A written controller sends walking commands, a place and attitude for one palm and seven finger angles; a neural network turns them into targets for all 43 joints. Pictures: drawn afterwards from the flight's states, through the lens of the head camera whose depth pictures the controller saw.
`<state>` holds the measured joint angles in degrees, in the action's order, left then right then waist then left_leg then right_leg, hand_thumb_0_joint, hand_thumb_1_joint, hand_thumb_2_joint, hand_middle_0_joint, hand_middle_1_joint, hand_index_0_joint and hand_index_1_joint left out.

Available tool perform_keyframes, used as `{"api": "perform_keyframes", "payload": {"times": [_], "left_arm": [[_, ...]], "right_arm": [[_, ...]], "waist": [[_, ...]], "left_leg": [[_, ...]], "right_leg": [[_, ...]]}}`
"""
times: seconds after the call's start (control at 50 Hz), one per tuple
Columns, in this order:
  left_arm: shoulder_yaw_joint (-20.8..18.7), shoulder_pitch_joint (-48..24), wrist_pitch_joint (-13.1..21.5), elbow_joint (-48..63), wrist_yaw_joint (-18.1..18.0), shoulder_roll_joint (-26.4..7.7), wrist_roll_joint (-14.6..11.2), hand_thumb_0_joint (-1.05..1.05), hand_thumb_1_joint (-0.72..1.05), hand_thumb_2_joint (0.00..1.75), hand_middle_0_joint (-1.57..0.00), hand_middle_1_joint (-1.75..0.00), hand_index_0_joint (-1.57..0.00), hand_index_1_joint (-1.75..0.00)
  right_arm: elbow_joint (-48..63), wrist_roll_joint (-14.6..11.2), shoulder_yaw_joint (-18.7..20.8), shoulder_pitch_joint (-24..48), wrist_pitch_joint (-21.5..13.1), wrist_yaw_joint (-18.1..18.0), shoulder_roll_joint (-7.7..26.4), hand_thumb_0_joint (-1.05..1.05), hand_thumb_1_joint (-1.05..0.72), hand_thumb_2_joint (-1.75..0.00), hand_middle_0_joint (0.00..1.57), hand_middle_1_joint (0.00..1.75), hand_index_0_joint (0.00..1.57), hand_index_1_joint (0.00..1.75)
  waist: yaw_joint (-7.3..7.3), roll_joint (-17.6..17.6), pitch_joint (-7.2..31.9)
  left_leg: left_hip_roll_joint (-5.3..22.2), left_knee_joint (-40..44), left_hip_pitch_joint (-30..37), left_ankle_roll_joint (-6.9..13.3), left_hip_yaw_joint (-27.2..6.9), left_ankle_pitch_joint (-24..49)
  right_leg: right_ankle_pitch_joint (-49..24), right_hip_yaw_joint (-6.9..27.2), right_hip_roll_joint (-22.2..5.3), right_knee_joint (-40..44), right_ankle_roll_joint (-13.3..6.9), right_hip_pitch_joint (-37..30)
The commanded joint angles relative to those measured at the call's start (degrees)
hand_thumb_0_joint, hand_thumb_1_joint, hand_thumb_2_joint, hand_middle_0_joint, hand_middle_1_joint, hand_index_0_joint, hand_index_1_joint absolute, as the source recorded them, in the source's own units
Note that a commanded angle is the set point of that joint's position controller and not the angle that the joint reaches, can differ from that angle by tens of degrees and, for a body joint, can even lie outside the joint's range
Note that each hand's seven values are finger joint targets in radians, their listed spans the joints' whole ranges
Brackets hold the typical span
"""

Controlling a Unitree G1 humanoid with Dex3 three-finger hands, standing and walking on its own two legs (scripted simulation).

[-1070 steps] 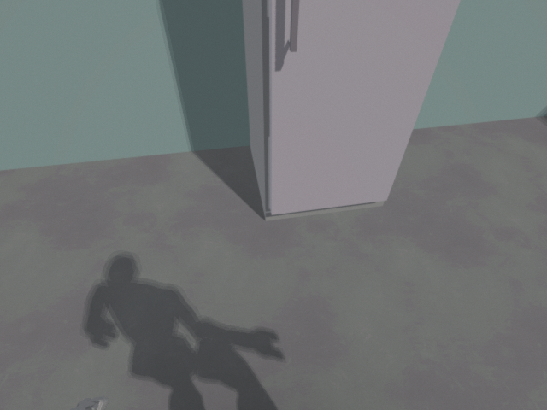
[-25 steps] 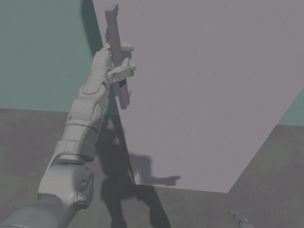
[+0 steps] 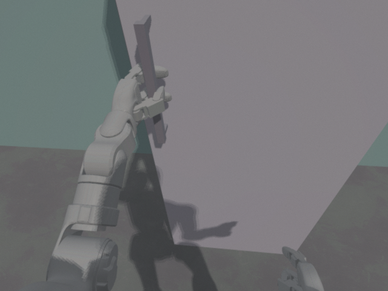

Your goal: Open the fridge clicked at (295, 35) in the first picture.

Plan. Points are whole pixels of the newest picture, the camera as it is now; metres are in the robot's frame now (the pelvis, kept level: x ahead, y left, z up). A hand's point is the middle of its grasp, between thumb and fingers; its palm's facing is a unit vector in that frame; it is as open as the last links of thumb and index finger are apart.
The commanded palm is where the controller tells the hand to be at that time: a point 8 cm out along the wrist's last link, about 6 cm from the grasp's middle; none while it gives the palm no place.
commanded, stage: pull the door a little, standing still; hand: left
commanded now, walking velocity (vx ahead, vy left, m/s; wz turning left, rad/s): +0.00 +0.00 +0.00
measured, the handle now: (155, 88) +0.46 +0.09 +0.22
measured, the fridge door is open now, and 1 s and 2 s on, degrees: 0 14 41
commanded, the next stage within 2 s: walk backward, drawing the door open in 0.28 s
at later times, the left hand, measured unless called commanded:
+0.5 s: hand (155, 133) +0.32 +0.07 +0.22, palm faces -0.10 -0.97 -0.21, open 6.7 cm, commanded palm +0.30 +0.13 +0.22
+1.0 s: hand (160, 147) +0.30 +0.06 +0.21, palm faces +0.14 -0.95 -0.26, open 6.8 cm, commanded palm +0.26 +0.11 +0.22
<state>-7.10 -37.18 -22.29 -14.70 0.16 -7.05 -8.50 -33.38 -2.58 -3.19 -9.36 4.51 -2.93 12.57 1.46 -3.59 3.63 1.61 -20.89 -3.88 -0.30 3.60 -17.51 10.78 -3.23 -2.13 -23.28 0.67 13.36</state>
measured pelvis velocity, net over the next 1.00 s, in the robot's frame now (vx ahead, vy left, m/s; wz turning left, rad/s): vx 0.02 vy -0.06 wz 0.08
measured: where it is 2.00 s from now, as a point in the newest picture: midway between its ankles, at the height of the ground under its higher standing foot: outside the picture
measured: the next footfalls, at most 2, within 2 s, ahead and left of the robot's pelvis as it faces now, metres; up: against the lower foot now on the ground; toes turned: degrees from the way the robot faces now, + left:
left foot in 1.30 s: -0.07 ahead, +0.06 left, +0.00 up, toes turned +10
left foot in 1.88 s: -0.20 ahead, -0.11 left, +0.00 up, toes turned +36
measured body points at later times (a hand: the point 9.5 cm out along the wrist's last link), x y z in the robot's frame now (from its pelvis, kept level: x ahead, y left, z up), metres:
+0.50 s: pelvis +0.06 -0.02 +0.00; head +0.06 -0.05 +0.45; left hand +0.32 +0.13 +0.23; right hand +0.26 -0.25 -0.08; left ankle -0.07 +0.13 -0.71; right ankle +0.01 -0.13 -0.74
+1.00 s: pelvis +0.02 -0.06 +0.00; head +0.09 -0.10 +0.44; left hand +0.28 +0.11 +0.22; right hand +0.25 -0.24 -0.11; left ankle +0.00 +0.10 -0.66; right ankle +0.07 -0.10 -0.74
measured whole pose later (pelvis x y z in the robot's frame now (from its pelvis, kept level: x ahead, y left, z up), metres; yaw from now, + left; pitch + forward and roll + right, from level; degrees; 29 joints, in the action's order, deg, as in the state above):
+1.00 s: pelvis +0.02 -0.06 +0.00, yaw +4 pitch +0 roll +4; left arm -3.2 3.8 4.9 31.8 -4.6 -12.7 -1.6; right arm -30.1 1.8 -2.6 -2.6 2.8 -1.1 9.4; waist 1.3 -1.6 -8.1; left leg -1.6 -62.2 -28.6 -2.3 -1.6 -22.3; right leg 9.7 -4.5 1.0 -26.1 -6.4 16.7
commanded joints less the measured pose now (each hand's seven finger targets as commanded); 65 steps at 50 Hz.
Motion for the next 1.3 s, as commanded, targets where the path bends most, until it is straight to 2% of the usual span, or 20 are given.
{"api": "perform_keyframes", "payload": {"times": [0.0,0.36,0.38,0.42,0.52,0.56,0.62,0.66,0.7,0.76,0.78,0.8,0.82,0.84,0.9,0.96,1.0,1.18,1.24,1.28], "left_arm": [[-2.18,-12.3,3.38,23.14,2.51,-7.69,-0.89,0.0,0.9,0.9,-0.45,-1.4,-0.45,-1.4],[-3.97,38.52,-4.91,71.17,4.35,-10.21,-3.34,0.0,0.9,0.9,-0.45,-1.4,-0.45,-1.4],[-7.51,5.13,9.04,70.83,-1.41,-25.02,4.0,0.0,0.9,0.9,-0.45,-1.4,-0.45,-1.4],[-1.17,30.58,17.13,56.36,-3.01,-11.84,3.45,0.0,0.9,0.9,-0.45,-1.4,-0.45,-1.4],[1.52,34.16,27.18,63.64,-3.6,-11.53,5.26,0.0,0.9,0.9,-0.45,-1.4,-0.45,-1.4],[3.54,33.41,28.83,66.56,-3.71,-10.54,6.01,0.0,0.9,0.9,-0.45,-1.4,-0.45,-1.4],[5.61,31.18,30.26,68.68,-3.68,-10.17,6.05,0.0,0.9,0.9,-0.45,-1.4,-0.45,-1.4],[6.91,29.09,31.32,69.97,-3.39,-8.81,6.18,0.0,0.9,0.9,-0.45,-1.4,-0.45,-1.4],[7.99,29.79,31.55,67.75,-3.89,-7.41,6.42,0.0,0.9,0.9,-0.45,-1.4,-0.45,-1.4],[4.97,29.78,31.96,66.99,-4.2,-9.33,6.18,0.0,0.9,0.9,-0.45,-1.4,-0.45,-1.4],[2.39,31.96,32.69,67.54,-4.15,-11.91,5.87,0.0,0.9,0.9,-0.45,-1.4,-0.45,-1.4],[-0.28,33.0,33.62,67.67,-4.79,-14.44,5.56,0.0,0.9,0.9,-0.45,-1.4,-0.45,-1.4],[-2.32,37.71,33.67,61.47,-5.1,-14.69,5.41,0.0,0.9,0.9,-0.45,-1.4,-0.45,-1.4],[-1.33,38.11,33.9,59.94,-4.92,-12.54,6.44,0.0,0.9,0.9,-0.45,-1.4,-0.45,-1.4],[-1.97,31.69,35.32,63.28,-5.6,-12.03,7.95,0.0,0.9,0.9,-0.45,-1.4,-0.45,-1.4],[-4.03,29.41,35.43,64.11,-6.34,-13.4,7.63,0.0,0.9,0.9,-0.45,-1.4,-0.45,-1.4],[-3.97,28.21,35.16,64.05,-6.78,-13.38,7.5,0.0,0.9,0.9,-0.45,-1.4,-0.45,-1.4],[-2.1,21.09,34.48,60.43,-8.8,-14.72,8.07,0.0,0.9,0.9,-0.45,-1.4,-0.45,-1.4],[1.07,16.77,34.92,60.13,-8.42,-13.52,7.43,0.0,0.9,0.9,-0.45,-1.4,-0.45,-1.4],[3.11,12.6,34.88,57.92,-7.55,-13.54,7.08,0.0,0.9,0.9,-0.45,-1.4,-0.45,-1.4]], "right_arm": [[10.59,0.22,2.4,8.06,-1.58,0.49,5.9,0.0,-0.9,-0.9,0.2,0.3,0.2,0.3],[16.79,-0.6,2.59,13.3,-1.13,4.35,4.65,0.0,-0.9,-0.9,0.2,0.3,0.2,0.3],[17.22,1.8,2.13,5.44,-1.6,1.35,6.29,0.0,-0.9,-0.9,0.2,0.3,0.2,0.3],[14.8,2.39,3.09,5.81,-1.91,0.59,5.36,0.0,-0.9,-0.9,0.2,0.3,0.2,0.3],[15.9,3.51,2.89,6.56,0.23,-1.46,3.52,0.0,-0.9,-0.9,0.2,0.3,0.2,0.3],[16.2,3.91,3.26,6.41,1.21,-1.72,3.34,0.0,-0.9,-0.9,0.2,0.3,0.2,0.3],[17.03,3.34,4.37,5.68,1.73,-1.0,3.74,0.0,-0.9,-0.9,0.2,0.3,0.2,0.3],[17.07,3.24,5.1,5.66,0.14,0.74,3.31,0.0,-0.9,-0.9,0.2,0.3,0.2,0.3],[15.8,4.09,4.6,5.76,-1.83,2.11,2.38,0.0,-0.9,-0.9,0.2,0.3,0.2,0.3],[14.74,3.03,4.02,7.72,-3.05,3.07,1.56,0.0,-0.9,-0.9,0.2,0.3,0.2,0.3],[15.59,2.93,3.71,9.9,-3.25,2.45,1.83,0.0,-0.9,-0.9,0.2,0.3,0.2,0.3],[16.97,3.1,3.11,12.05,-4.37,1.49,1.49,0.0,-0.9,-0.9,0.2,0.3,0.2,0.3],[16.79,3.83,2.01,10.79,-6.12,0.84,0.59,0.0,-0.9,-0.9,0.2,0.3,0.2,0.3],[14.71,4.47,1.49,8.09,-6.36,1.07,0.08,0.0,-0.9,-0.9,0.2,0.3,0.2,0.3],[11.91,5.09,1.87,8.29,-4.35,1.74,-0.83,0.0,-0.9,-0.9,0.2,0.3,0.2,0.3],[11.72,4.54,2.61,9.88,-3.97,1.61,-0.44,0.0,-0.9,-0.9,0.2,0.3,0.2,0.3],[11.65,4.19,2.82,9.94,-4.06,1.43,-0.32,0.0,-0.9,-0.9,0.2,0.3,0.2,0.3],[11.5,3.74,3.41,5.81,-6.53,0.67,1.54,0.0,-0.9,-0.9,0.2,0.3,0.2,0.3],[12.16,3.12,4.0,2.99,-6.99,0.79,2.51,0.0,-0.9,-0.9,0.2,0.3,0.2,0.3],[13.08,1.71,5.22,3.77,-7.06,1.35,4.62,0.0,-0.9,-0.9,0.2,0.3,0.2,0.3]], "waist": [[-4.56,6.2,21.65],[-6.91,4.44,18.48],[1.32,5.06,6.64],[-1.15,9.5,8.76],[-2.18,11.4,11.74],[-1.45,10.3,14.1],[0.05,5.77,17.95],[0.69,-2.04,16.04],[0.46,-9.6,11.1],[-0.75,-3.17,10.71],[-2.8,3.07,9.83],[-4.52,10.25,10.77],[-6.14,15.59,8.24],[-4.65,16.67,8.84],[-1.42,12.95,14.24],[-1.43,13.2,12.88],[-1.73,13.21,13.32],[-1.17,10.13,16.91],[0.42,5.43,18.69],[0.2,-1.81,17.57]], "left_leg": [[-1.51,-1.32,-1.61,1.05,-1.39,38.15],[-1.52,-7.06,-7.04,1.63,-3.14,38.83],[-0.64,-9.28,-8.99,1.47,-4.47,34.18],[-0.98,-13.18,-12.08,1.73,-5.46,30.75],[-1.53,-12.55,-23.36,1.05,-5.3,9.28],[-1.01,-7.72,-18.73,0.66,-3.51,18.2],[2.24,-4.81,-3.71,0.7,-2.54,52.75],[7.04,-5.51,15.49,2.15,-5.89,82.72],[10.66,-8.55,23.54,3.53,-9.77,88.62],[5.49,-19.03,10.8,0.72,-3.12,65.34],[2.24,-23.72,-8.27,-0.69,-3.39,36.71],[-3.31,-32.52,-25.47,-1.9,-2.42,-0.36],[-4.95,-38.81,-26.85,-0.08,-6.89,-14.17],[-3.97,-41.97,-25.33,0.15,-9.15,-13.13],[-2.5,-44.71,-23.15,-1.91,-6.11,-6.89],[-3.49,-44.12,-19.59,-2.17,-4.48,-3.01],[-3.61,-40.03,-18.46,-1.9,-3.4,-3.54],[-2.6,-15.16,-14.23,-0.04,-3.12,-4.23],[-0.74,0.64,-6.85,0.42,-3.18,9.36],[10.33,1.2,0.66,4.26,-14.86,35.68]], "right_leg": [[-35.44,-0.57,1.08,-3.81,-3.15,-21.11],[-41.5,0.51,0.46,-8.76,-1.67,-17.32],[-39.27,3.89,-1.69,-3.77,-0.6,-11.01],[-44.79,2.58,-3.38,-5.94,-3.29,-12.47],[-61.48,6.26,-11.08,-9.79,-5.97,-23.43],[-64.43,4.04,-8.97,-12.73,-4.73,-23.37],[-54.82,-0.65,-2.33,-18.87,-1.04,-15.23],[-15.84,-2.34,4.27,-20.39,0.49,5.92],[10.16,-2.94,5.98,-17.07,-0.55,18.72],[-17.35,-3.1,5.45,2.53,-1.3,-0.54],[-41.48,0.71,0.34,3.08,-2.98,-17.87],[-72.26,8.87,-11.4,-3.0,-7.83,-29.02],[-80.61,12.33,-17.27,-3.21,-7.79,-21.3],[-73.96,12.36,-17.55,-3.13,-4.97,-17.33],[-59.9,8.74,-14.92,-2.41,-6.03,-16.29],[-40.16,5.75,-12.44,3.1,-3.8,-8.09],[-32.78,6.53,-12.99,4.66,-5.5,-7.56],[-24.61,8.86,-14.37,4.8,-10.1,-14.69],[-22.31,3.97,-9.39,-0.3,-5.77,-14.28],[-16.75,-0.51,-0.41,-8.93,-0.53,-6.37]]}}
